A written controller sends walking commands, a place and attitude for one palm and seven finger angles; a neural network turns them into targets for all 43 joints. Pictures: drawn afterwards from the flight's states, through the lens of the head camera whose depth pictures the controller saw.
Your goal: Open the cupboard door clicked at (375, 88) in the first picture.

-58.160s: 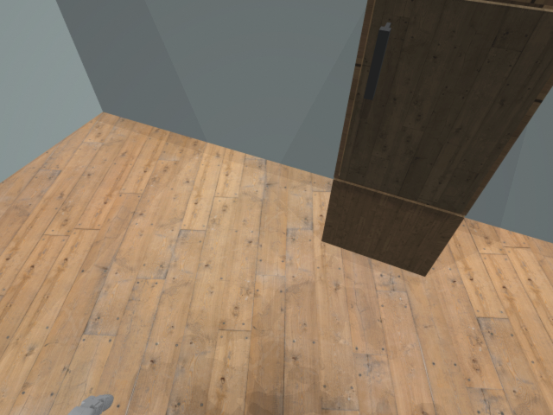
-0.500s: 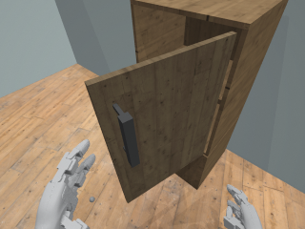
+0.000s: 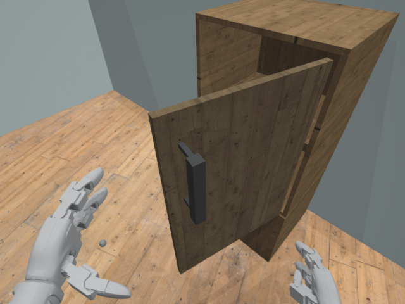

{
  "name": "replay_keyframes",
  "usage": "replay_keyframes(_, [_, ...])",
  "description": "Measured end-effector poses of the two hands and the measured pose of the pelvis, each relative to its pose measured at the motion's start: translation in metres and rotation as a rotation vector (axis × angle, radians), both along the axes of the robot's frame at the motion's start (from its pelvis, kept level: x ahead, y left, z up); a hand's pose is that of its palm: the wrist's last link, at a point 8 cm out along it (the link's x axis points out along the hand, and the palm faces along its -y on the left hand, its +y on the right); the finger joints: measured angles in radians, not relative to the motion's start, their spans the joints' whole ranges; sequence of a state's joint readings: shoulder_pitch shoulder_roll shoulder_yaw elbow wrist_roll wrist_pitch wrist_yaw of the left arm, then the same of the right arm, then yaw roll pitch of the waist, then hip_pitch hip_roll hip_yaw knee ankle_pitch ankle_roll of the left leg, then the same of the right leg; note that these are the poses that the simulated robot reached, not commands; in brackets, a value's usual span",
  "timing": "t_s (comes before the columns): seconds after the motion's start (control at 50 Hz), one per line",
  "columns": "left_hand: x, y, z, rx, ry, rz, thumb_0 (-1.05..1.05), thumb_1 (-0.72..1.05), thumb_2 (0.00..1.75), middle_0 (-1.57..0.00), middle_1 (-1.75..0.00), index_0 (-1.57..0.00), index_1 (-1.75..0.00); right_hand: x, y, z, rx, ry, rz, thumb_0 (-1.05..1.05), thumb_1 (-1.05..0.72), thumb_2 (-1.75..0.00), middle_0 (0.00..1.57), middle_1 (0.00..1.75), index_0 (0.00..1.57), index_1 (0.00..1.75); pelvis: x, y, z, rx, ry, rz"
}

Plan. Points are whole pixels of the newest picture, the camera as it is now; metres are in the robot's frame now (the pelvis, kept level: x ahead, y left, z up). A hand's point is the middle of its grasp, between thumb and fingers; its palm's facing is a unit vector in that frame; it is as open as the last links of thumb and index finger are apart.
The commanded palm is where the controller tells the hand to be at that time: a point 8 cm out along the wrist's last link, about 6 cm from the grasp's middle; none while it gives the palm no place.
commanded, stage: draw the hand back to the body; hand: left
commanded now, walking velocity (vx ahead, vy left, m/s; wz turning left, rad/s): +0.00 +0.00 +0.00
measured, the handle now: (191, 184) +0.31 +0.06 +0.12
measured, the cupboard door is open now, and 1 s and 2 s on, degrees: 74 74 74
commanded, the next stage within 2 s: step back with the hand held close in 1.02 s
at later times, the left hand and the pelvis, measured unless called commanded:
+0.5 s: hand (63, 204) +0.21 +0.24 +0.17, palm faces +0.35 -0.85 -0.39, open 10.8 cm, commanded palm +0.16 +0.29 +0.19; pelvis +0.02 +0.01 +0.02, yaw -1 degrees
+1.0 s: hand (63, 196) +0.21 +0.24 +0.18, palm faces +0.41 -0.82 -0.40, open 7.5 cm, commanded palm +0.16 +0.29 +0.19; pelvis +0.02 -0.01 +0.02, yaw -1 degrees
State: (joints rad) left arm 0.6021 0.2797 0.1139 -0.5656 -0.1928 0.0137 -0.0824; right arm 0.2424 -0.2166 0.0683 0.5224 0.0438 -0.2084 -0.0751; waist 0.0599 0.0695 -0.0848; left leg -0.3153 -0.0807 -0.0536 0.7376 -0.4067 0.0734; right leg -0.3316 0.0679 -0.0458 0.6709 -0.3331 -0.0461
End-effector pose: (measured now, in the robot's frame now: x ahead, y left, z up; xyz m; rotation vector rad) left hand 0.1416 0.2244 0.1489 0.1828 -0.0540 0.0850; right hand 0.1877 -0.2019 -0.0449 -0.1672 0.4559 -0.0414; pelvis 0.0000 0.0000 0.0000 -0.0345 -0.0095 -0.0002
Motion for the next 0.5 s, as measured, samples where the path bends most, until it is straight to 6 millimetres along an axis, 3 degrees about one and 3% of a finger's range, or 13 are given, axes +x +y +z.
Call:
replay_keyframes(0.24, [0.005, 0.031, 0.019, 0.171, -0.038, 0.173, -0.01, -0.09, 0.48, -0.17, -0.30, -0.17, -0.30, -0.004, 0.012, -0.005, -0.025, 0.107, 0.006, 0.02, -0.90, -0.90, 0.21, 0.30, 0.20, 0.30, 0.008, 0.014, 0.012, 0.008, -0.034, -0.007])
replay_keyframes(0.5, [0.026, 0.059, 0.039, 0.252, -0.079, 0.260, 0.00, 0.35, 0.67, -0.19, -0.30, -0.19, -0.30, 0.001, 0.001, -0.008, -0.036, 0.179, -0.024, 0.02, -0.90, -0.90, 0.21, 0.30, 0.20, 0.30, 0.020, 0.013, 0.020, 0.012, -0.041, -0.016])
